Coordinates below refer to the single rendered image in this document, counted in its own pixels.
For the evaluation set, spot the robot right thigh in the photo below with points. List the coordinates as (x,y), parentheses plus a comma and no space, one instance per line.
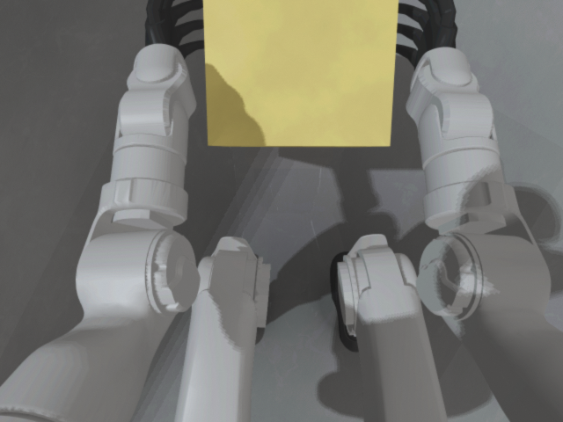
(399,379)

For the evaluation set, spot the carton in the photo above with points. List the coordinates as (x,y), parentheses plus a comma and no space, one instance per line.
(299,73)

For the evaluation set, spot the robot left forearm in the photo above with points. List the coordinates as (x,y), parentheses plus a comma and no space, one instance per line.
(146,189)

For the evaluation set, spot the robot left hand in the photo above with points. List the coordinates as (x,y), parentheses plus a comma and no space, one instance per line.
(161,20)

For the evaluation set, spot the robot right hand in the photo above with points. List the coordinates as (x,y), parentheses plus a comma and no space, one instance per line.
(438,25)

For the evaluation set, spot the right robot shin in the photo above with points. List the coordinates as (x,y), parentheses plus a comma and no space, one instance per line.
(405,265)

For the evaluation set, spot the left robot upper arm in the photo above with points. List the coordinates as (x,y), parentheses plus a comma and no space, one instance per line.
(131,286)

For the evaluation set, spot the right robot upper arm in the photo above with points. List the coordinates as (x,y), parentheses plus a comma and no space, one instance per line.
(492,291)

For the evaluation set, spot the robot right forearm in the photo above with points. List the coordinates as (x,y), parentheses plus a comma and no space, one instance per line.
(459,151)

